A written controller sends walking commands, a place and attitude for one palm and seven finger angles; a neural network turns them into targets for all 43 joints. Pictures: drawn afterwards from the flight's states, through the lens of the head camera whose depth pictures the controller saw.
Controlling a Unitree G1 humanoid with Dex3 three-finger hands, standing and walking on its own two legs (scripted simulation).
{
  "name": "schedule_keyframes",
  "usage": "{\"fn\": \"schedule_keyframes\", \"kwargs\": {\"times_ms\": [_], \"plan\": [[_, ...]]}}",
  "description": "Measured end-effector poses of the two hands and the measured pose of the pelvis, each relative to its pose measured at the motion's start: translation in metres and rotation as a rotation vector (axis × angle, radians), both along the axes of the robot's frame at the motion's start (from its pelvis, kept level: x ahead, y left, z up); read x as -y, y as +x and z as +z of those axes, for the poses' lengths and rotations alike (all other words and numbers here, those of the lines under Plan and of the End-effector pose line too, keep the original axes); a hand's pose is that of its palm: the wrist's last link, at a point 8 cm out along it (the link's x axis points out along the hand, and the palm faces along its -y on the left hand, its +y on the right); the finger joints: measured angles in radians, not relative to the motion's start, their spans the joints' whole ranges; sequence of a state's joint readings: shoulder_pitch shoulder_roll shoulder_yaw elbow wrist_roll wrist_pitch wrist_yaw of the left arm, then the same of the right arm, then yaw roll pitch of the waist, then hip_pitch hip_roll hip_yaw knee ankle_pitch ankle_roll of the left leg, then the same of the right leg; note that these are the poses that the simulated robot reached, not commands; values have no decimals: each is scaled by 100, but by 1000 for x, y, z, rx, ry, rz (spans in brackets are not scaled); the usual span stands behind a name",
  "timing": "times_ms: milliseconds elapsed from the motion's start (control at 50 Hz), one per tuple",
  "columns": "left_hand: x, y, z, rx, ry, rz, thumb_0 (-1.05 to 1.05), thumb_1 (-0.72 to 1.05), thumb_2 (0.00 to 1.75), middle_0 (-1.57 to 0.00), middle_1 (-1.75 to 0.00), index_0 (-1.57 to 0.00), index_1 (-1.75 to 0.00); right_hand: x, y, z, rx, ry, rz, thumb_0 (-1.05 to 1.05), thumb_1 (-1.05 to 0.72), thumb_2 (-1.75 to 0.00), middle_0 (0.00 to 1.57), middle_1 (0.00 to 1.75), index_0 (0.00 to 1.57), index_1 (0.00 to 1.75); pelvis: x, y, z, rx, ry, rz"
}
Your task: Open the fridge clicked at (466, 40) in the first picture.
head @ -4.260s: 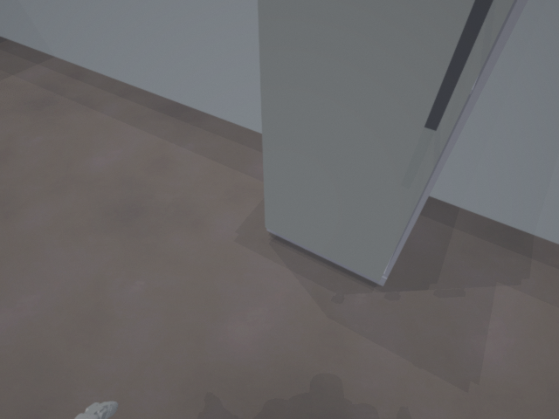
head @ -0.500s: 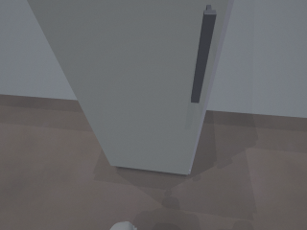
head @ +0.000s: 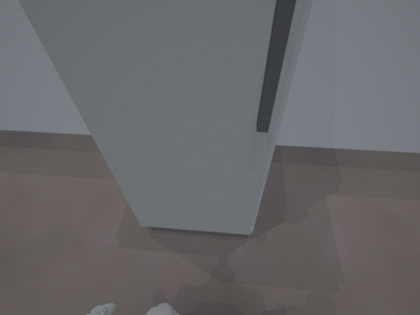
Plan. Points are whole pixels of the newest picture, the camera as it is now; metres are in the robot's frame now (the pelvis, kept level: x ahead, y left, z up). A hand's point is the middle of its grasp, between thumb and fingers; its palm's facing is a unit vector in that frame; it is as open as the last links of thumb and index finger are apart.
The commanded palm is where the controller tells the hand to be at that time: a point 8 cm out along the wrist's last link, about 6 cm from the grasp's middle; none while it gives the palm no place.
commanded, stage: come to a stop and stand still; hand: right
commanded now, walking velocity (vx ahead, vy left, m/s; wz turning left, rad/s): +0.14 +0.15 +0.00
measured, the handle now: (271, 70) +0.52 -0.09 +0.20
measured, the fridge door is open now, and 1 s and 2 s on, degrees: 0 0 0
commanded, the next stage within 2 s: look again from close up in 0.98 s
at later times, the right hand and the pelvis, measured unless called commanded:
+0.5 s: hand out of the picture +0.00 -0.16 -0.15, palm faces -0.04 +0.98 -0.21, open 7.3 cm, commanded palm none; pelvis -0.01 +0.01 +0.02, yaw +1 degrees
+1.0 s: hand out of the picture +0.01 -0.14 -0.15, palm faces +0.00 +0.98 -0.21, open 7.3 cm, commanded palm none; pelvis +0.00 +0.04 +0.02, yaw +1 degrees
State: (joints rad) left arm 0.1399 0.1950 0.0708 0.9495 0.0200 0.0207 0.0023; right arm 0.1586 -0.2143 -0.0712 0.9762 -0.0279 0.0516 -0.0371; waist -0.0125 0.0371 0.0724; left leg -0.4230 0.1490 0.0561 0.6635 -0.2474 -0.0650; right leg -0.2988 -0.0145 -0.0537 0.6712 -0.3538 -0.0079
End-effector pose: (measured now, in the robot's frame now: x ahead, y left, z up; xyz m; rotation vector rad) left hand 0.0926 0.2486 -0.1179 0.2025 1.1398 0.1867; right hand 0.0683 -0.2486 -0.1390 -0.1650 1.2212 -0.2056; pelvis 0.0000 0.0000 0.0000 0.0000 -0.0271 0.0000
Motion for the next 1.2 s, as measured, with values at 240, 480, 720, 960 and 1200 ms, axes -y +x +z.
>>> {"fn": "schedule_keyframes", "kwargs": {"times_ms": [240, 480, 720, 960, 1200], "plan": [[32, -55, 18, -111, -13, 42, 0, 93, 90, -20, -30, -21, -29, 7, -59, 16, -166, 54, -4, 1, -91, -90, 20, 30, 20, 30, 13, 2, 29, -23, 10, 8], [13, -123, -12, -265, -93, 99, 1, 91, 90, -20, -30, -20, -29, -43, -69, 17, -174, 32, 65, 1, -91, -90, 20, 30, 20, 30, -10, -8, 19, -24, 20, 17], [22, -120, -20, -248, -161, 72, 1, 91, 90, -20, -30, -20, -29, -51, -54, 23, -105, 0, 56, 1, -92, -90, 20, 30, 21, 30, -27, -2, 18, -1, -11, 20], [-4, -98, -11, -228, -97, 53, 1, 92, 90, -20, -30, -20, -29, -61, -62, 18, -132, 29, 39, 1, -91, -90, 20, 30, 20, 30, -35, 3, 20, -4, -14, 22], [-17, -71, -1, -174, -46, 26, 1, 91, 90, -20, -30, -20, -29, -54, -68, 16, -153, 35, 32, 1, -91, -90, 20, 30, 21, 30, -34, 3, 22, 0, -9, 24]]}}
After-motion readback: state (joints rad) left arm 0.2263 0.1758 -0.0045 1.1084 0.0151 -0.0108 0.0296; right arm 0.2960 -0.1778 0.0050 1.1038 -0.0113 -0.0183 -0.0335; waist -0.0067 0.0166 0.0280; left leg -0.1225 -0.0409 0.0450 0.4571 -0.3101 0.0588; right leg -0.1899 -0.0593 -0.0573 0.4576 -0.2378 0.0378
